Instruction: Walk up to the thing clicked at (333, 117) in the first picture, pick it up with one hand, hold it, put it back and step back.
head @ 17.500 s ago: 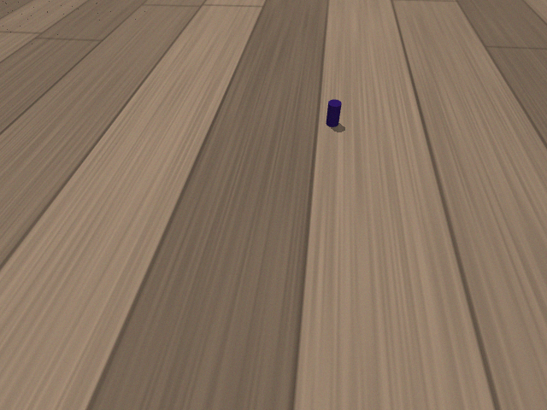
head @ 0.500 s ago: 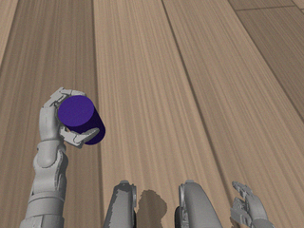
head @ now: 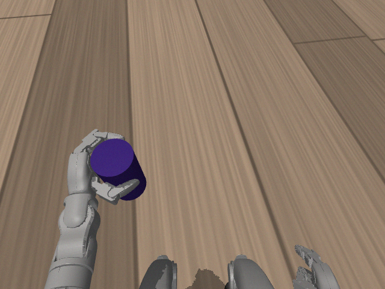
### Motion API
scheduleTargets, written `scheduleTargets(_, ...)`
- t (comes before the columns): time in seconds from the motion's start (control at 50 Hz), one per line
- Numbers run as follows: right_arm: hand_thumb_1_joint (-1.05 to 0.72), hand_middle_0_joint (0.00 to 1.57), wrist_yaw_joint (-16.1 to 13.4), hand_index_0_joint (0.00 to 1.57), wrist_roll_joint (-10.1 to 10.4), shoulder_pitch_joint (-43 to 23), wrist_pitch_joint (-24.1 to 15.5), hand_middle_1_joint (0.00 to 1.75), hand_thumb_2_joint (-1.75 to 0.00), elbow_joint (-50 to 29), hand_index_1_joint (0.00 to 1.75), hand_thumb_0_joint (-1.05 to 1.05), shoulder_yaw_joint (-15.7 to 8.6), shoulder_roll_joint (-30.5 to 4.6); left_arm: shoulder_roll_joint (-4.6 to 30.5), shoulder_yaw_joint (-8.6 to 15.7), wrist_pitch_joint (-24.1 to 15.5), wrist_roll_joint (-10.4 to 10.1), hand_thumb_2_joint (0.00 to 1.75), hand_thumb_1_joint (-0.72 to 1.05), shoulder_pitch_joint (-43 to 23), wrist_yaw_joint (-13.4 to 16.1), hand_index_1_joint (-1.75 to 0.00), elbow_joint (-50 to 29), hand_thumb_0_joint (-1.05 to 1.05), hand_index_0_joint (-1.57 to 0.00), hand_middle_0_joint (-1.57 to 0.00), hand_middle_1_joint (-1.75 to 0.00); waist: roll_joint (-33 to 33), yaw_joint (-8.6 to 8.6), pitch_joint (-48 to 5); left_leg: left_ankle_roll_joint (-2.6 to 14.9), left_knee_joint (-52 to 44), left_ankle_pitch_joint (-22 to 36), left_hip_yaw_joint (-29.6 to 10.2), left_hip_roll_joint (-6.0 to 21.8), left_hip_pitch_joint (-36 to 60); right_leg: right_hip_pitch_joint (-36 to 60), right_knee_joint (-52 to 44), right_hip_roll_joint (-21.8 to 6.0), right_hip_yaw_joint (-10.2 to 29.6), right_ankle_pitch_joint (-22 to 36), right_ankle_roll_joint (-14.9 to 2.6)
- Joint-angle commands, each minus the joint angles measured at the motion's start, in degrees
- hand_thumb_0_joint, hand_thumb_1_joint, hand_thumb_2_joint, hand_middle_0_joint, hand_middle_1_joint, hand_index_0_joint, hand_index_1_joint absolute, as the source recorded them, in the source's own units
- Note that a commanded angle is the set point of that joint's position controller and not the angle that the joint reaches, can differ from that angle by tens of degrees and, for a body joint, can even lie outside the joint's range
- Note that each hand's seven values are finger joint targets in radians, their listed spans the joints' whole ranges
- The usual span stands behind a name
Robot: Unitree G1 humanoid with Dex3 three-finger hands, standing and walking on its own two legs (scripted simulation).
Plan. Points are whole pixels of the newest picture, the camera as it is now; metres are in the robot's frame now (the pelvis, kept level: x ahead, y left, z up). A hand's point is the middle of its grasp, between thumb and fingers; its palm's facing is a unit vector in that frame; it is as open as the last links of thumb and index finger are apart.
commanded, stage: lift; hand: left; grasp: from the side
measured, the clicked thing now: (122, 172) +0.35 +0.17 +0.01
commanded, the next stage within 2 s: hold in 0.52 s
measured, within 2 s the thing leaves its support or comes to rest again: neither
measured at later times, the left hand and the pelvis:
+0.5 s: hand (115, 155) +0.35 +0.17 +0.07, palm faces +0.13 -0.99 -0.01, open 10.9 cm; pelvis +0.02 -0.01 +0.03, yaw +0 degrees
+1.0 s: hand (113, 151) +0.35 +0.16 +0.10, palm faces +0.14 -0.99 -0.01, open 10.8 cm; pelvis +0.02 -0.01 +0.04, yaw +0 degrees
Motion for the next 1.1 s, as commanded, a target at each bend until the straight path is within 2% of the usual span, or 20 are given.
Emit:
scheduleTargets(0.0, -0.93, 0.2, -0.59, 0.2, 0.1, -0.04, -2.71, 0.3, -0.9, -6.63, 0.3, 0.0, -3.04, -7.66, 6.48, 2.93, -4.64, -0.74, 1.22, 0.0, -12.74, 0.27, -1.41, -12.63, 0.0, -1.28, -1.26, -1.41, -0.38, -0.9, -18.37, 0.96, -12.51, 12.34, -0.09, -1.28, 13.42, 12.74, -10.93, 1.99, -0.19, 14.16, -1.94)
scheduleTargets(0.18, -0.92, 0.2, -0.43, 0.2, -0.06, 0.07, -2.48, 0.3, -0.9, -6.29, 0.3, 0.0, -3.04, -7.29, 6.43, 2.58, -5.7, -0.42, 1.21, 0.01, -13.33, -0.04, -1.39, -12.55, 0.0, -1.25, -1.23, -1.39, 0.49, -0.62, -16.74, 0.83, -15.84, 13.84, 0.75, -1.42, 17.73, 16.7, -14.27, 1.98, 0.22, 15.68, -1.9)
scheduleTargets(0.26, -0.92, 0.2, -0.41, 0.2, -0.21, 0.32, -2.64, 0.3, -0.9, -5.79, 0.3, 0.0, -3.04, -7.39, 5.57, 1.98, -5.69, -0.67, 1.2, -0.02, -12.91, -0.24, -1.39, -11.75, 0.0, -1.25, -1.23, -1.39, 0.26, -1.2, -17.0, 0.88, -16.05, 17.68, 1.07, -1.42, 19.79, 18.79, -15.18, 1.97, 0.34, 19.89, -1.74)
scheduleTargets(0.28, -0.92, 0.2, -0.45, 0.2, -0.31, 0.4, -2.66, 0.3, -0.9, -5.58, 0.3, 0.0, -3.07, -7.31, 6.01, 2.79, -5.81, -0.79, 1.2, -0.02, -13.09, -0.05, -1.39, -12.66, 0.0, -1.25, -1.23, -1.39, -0.09, -0.66, -17.38, 0.91, -16.12, 18.78, 0.99, -1.4, 19.9, 19.48, -15.33, 1.97, 0.27, 20.99, -1.66)
scheduleTargets(0.3, -0.92, 0.2, -0.36, 0.2, -0.39, 0.27, -2.51, 0.3, -0.9, -5.47, 0.3, 0.0, -3.21, -7.43, 5.73, 2.3, -5.71, -0.36, 1.19, -0.01, -13.29, -0.06, -1.38, -11.25, 0.0, -1.25, -1.23, -1.38, -0.35, -1.15, -15.62, 0.97, -16.63, 17.39, 0.91, -1.43, 19.13, 19.07, -15.6, 1.98, 0.24, 19.77, -1.68)
scheduleTargets(0.32, -0.92, 0.2, -0.22, 0.2, -0.41, 0.09, -2.54, 0.3, -0.9, -5.58, 0.3, 0.0, -3.29, -7.53, 6.43, 3.34, -6.05, -0.52, 1.2, -0.03, -12.53, -0.15, -1.38, -11.73, 0.0, -1.25, -1.23, -1.38, -0.26, -0.52, -15.22, 0.86, -17.2, 17.62, 0.8, -1.38, 19.75, 19.17, -15.65, 2.09, 0.01, 19.36, -1.83)
scheduleTargets(0.34, -0.92, 0.2, -0.12, 0.2, -0.34, 0.02, -2.47, 0.3, -0.9, -5.46, 0.3, 0.0, -3.25, -7.48, 5.84, 2.37, -5.99, -0.1, 1.21, -0.02, -11.69, -0.13, -1.4, -10.6, 0.0, -1.26, -1.24, -1.4, 0.76, -0.49, -15.04, 0.63, -17.61, 18.18, 0.82, -1.27, 20.62, 18.85, -15.51, 2.02, -0.1, 19.44, -2.02)
scheduleTargets(0.56, -0.93, 0.2, 0.33, 0.2, -0.3, -0.87, -1.85, 0.3, -0.9, -6.01, 0.3, 0.0, -3.32, -7.59, 5.45, 2.87, -6.9, -0.98, 1.23, 0.0, -11.86, -0.51, -1.41, -11.44, 0.0, -1.26, -1.25, -1.4, -1.44, -0.01, -15.6, 0.75, -19.54, 19.08, 1.21, -1.46, 22.17, 23.38, -17.82, 2.0, 0.15, 20.89, -1.66)
scheduleTargets(0.7, -0.94, 0.2, 0.49, 0.2, -0.32, -1.07, -1.69, 0.3, -0.9, -5.59, 0.3, 0.0, -3.44, -7.58, 4.58, 1.84, -6.9, -0.62, 1.11, 0.0, -12.37, -0.5, -1.34, -11.19, 0.0, -1.25, -1.23, -1.34, -0.06, -0.34, -13.52, 0.52, -20.78, 19.14, 1.31, -1.43, 24.11, 22.83, -18.6, 2.07, 0.07, 20.52, -1.82)
scheduleTargets(0.74, -0.94, 0.2, 0.5, 0.2, -0.51, -0.68, -1.5, 0.3, -0.9, -5.56, 0.3, 0.0, -3.59, -7.65, 5.19, 3.01, -6.89, -0.67, 1.12, -0.01, -12.38, -0.21, -1.36, -11.25, 0.0, -1.25, -1.24, -1.36, -0.49, -0.31, -14.52, 0.47, -21.0, 20.11, 0.99, -1.37, 24.44, 23.72, -18.67, 2.21, -0.11, 21.06, -1.87)
scheduleTargets(0.82, -0.93, 0.2, 0.43, 0.2, -0.32, -1.92, -1.38, 0.3, -0.9, -6.03, 0.3, 0.0, -3.18, -7.24, 4.72, 2.11, -6.97, -0.69, 1.12, 0.04, -12.13, -0.34, -1.34, -11.54, 0.0, -1.24, -1.22, -1.34, -0.94, -0.04, -12.32, 0.67, -21.73, 17.4, 1.63, -1.71, 23.81, 23.87, -20.15, 2.0, 0.27, 19.4, -1.57)
scheduleTargets(0.86, -0.93, 0.2, 0.32, 0.2, -0.37, -1.62, -1.32, 0.3, -0.9, -5.86, 0.3, 0.0, -3.22, -7.19, 5.72, 2.91, -6.81, -0.44, 1.12, 0.07, -12.24, -0.21, -1.33, -12.02, 0.0, -1.24, -1.22, -1.33, -0.73, 0.3, -13.77, 0.62, -22.0, 18.14, 1.58, -1.69, 24.74, 25.23, -20.5, 1.94, 0.26, 20.03, -1.53)
scheduleTargets(0.88, -0.93, 0.2, 0.4, 0.2, -0.43, -1.59, -1.35, 0.3, -0.9, -5.77, 0.3, 0.0, -3.37, -7.42, 4.6, 1.81, -6.73, -0.48, 1.12, 0.05, -11.83, -0.47, -1.33, -11.61, 0.0, -1.24, -1.22, -1.34, -0.61, -0.49, -13.32, 0.62, -22.12, 18.47, 1.49, -1.58, 25.2, 24.61, -20.27, 2.11, 0.21, 20.34, -1.6)
scheduleTargets(0.9, -0.93, 0.2, 0.39, 0.2, -0.35, -1.5, -1.38, 0.3, -0.9, -5.87, 0.3, 0.0, -3.38, -7.43, 6.14, 2.86, -6.68, -0.63, 1.12, 0.04, -13.33, -0.43, -1.34, -13.68, 0.0, -1.24, -1.22, -1.34, -0.21, 0.06, -14.29, 0.65, -22.08, 19.13, 1.53, -1.66, 25.4, 25.37, -20.54, 2.04, 0.18, 20.97, -1.5)
scheduleTargets(0.92, -0.93, 0.2, 0.37, 0.2, -0.28, -1.68, -1.33, 0.3, -0.9, -5.94, 0.3, 0.0, -3.17, -7.25, 4.82, 2.52, -6.31, -0.78, 1.11, 0.04, -11.52, -0.4, -1.34, -10.87, 0.0, -1.24, -1.22, -1.34, -1.32, -0.24, -12.28, 0.76, -22.3, 18.05, 1.66, -1.82, 24.65, 25.4, -21.09, 1.97, 0.23, 20.22, -1.33)
scheduleTargets(0.98, -0.93, 0.2, 0.48, 0.2, -0.22, -1.53, -1.3, 0.3, -0.91, -5.66, 0.3, 0.0, -3.39, -7.29, 6.24, 3.42, -6.55, -0.79, 1.13, 0.03, -13.62, -0.59, -1.35, -13.78, 0.0, -1.24, -1.22, -1.35, -0.31, 0.17, -13.52, 0.66, -22.53, 19.67, 1.51, -1.59, 25.66, 25.71, -20.88, 2.03, 0.15, 21.5, -1.47)
scheduleTargets(1.0, -0.93, 0.2, 0.44, 0.2, -0.14, -1.81, -1.17, 0.3, -0.91, -5.85, 0.3, 0.0, -3.41, -7.56, 4.72, 2.32, -6.1, -0.74, 1.12, 0.05, -10.79, -0.59, -1.34, -10.47, 0.0, -1.24, -1.23, -1.34, -0.8, -0.3, -11.77, 0.61, -23.12, 18.88, 1.33, -1.5, 25.37, 25.06, -20.85, 2.1, -0.03, 20.38, -1.65)
scheduleTargets(1.02, -0.93, 0.2, 0.51, 0.2, 0.01, -2.2, -1.24, 0.3, -0.91, -6.21, 0.3, 0.0, -3.39, -7.58, 4.46, 1.91, -6.18, -0.97, 1.13, 0.05, -11.69, -0.71, -1.35, -12.28, 0.0, -1.25, -1.23, -1.35, -0.67, 0.26, -11.02, 0.54, -23.58, 18.2, 1.42, -1.49, 25.71, 24.85, -21.32, 2.16, -0.11, 19.5, -1.68)
scheduleTargets(1.06, -0.93, 0.2, 0.37, 0.2, -0.16, -1.93, -1.3, 0.3, -0.91, -6.05, 0.3, 0.0, -3.53, -7.59, 5.58, 3.14, -6.29, -1.06, 1.13, 0.06, -12.33, -0.61, -1.35, -12.83, 0.0, -1.24, -1.23, -1.35, -0.91, 0.09, -13.22, 0.73, -23.3, 18.58, 1.55, -1.63, 26.39, 26.26, -21.88, 1.99, 0.17, 20.36, -1.37)
scheduleTargets(1.08, -0.93, 0.2, 0.37, 0.2, -0.11, -2.02, -1.4, 0.3, -0.9, -6.19, 0.3, 0.0, -3.2, -7.33, 4.71, 2.03, -6.03, -0.93, 1.12, 0.05, -11.41, -0.69, -1.33, -11.76, 0.0, -1.23, -1.22, -1.33, -1.41, -0.14, -12.01, 0.82, -23.35, 18.52, 1.85, -1.79, 25.89, 26.8, -22.25, 1.82, 0.31, 20.76, -1.27)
